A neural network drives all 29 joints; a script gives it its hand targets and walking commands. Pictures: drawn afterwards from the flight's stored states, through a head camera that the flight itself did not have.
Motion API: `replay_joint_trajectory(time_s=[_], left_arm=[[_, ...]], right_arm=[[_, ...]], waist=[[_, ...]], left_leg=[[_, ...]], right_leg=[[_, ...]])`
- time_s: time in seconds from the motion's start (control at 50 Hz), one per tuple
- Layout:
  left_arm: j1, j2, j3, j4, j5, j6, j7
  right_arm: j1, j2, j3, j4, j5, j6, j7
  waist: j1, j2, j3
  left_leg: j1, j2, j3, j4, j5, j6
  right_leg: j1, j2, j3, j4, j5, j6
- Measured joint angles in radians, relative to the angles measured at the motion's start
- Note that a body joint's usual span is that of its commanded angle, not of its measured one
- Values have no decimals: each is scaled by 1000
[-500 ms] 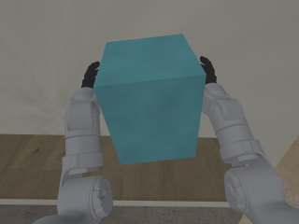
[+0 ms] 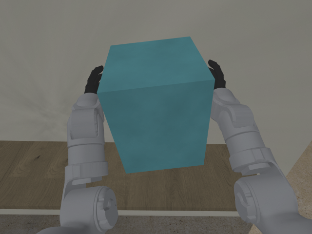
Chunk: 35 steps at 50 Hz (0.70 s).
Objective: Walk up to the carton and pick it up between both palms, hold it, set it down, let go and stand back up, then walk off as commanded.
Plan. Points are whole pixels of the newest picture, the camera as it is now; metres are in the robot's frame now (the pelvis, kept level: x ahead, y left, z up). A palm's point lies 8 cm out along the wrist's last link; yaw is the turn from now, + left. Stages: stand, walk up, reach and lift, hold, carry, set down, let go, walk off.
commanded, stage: hold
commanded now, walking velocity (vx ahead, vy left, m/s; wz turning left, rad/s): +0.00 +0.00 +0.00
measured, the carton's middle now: (157, 105) +0.37 -0.01 +0.21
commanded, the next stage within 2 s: none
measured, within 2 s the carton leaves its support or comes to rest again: neither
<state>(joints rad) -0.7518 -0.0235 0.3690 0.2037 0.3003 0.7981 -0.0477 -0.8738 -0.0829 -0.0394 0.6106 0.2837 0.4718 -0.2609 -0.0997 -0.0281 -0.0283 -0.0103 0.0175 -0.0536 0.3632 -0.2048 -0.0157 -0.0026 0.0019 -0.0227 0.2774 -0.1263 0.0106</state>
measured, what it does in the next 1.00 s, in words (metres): stands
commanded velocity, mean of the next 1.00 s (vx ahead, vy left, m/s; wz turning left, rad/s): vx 0.00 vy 0.00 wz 0.00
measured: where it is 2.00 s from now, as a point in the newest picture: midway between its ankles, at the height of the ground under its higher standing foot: outside the picture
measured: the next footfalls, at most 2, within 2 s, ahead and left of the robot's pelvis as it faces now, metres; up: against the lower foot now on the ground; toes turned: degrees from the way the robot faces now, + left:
none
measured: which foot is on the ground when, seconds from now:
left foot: down 0.00-1.00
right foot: down 0.00-1.00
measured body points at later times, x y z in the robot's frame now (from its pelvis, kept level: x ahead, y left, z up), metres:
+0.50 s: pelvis +0.00 +0.00 +0.00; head -0.08 +0.02 +0.44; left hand +0.38 +0.15 +0.24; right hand +0.38 -0.15 +0.25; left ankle +0.01 +0.13 -0.75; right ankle +0.03 -0.13 -0.75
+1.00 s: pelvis +0.00 +0.00 +0.00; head -0.08 +0.02 +0.44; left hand +0.38 +0.15 +0.24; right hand +0.38 -0.15 +0.25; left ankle +0.01 +0.13 -0.75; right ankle +0.03 -0.13 -0.75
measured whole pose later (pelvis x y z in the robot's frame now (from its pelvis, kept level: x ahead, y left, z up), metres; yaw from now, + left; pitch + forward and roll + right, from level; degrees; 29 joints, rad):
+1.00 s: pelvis +0.00 +0.00 +0.00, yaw +0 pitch -8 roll -1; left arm -0.77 -0.02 0.37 0.23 0.31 0.79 -0.05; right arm -0.89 -0.09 -0.04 0.63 0.28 0.47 -0.26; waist -0.10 -0.03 -0.04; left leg -0.02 0.02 -0.05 0.36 -0.20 -0.02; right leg -0.01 0.00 -0.02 0.28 -0.12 0.01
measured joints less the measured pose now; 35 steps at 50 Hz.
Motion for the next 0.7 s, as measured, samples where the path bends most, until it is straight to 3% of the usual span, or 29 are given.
replay_joint_trajectory(time_s=[0.7], left_arm=[[-8, 3, 2, 19, -2, -5, 0]], right_arm=[[-6, 3, -9, 9, -7, 4, 0]], waist=[[0, 0, -5]], left_leg=[[-7, 0, 2, 1, 6, 0]], right_leg=[[-8, 1, 4, 6, 3, -1]])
